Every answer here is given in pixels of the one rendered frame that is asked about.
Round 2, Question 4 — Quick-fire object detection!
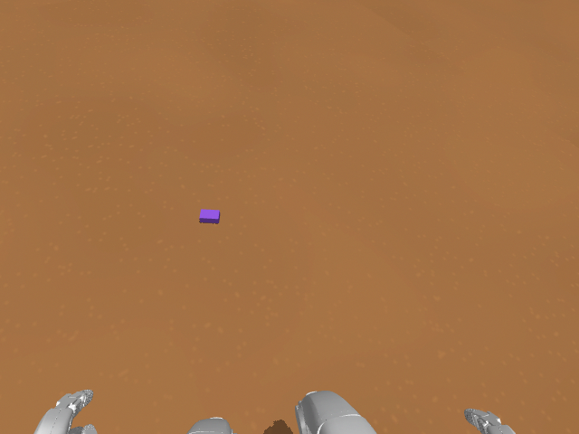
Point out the right robot hand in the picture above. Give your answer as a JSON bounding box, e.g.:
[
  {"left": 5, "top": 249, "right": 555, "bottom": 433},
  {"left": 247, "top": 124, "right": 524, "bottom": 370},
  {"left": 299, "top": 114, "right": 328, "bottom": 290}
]
[{"left": 464, "top": 409, "right": 516, "bottom": 434}]

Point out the small box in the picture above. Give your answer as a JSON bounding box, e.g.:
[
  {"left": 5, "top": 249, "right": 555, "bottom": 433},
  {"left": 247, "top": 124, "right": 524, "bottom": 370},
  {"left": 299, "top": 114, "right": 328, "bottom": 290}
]
[{"left": 199, "top": 209, "right": 220, "bottom": 223}]

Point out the left robot hand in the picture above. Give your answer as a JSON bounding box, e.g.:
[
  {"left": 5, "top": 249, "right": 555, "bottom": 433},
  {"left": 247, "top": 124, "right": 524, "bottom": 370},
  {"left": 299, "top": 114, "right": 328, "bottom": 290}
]
[{"left": 34, "top": 390, "right": 98, "bottom": 434}]

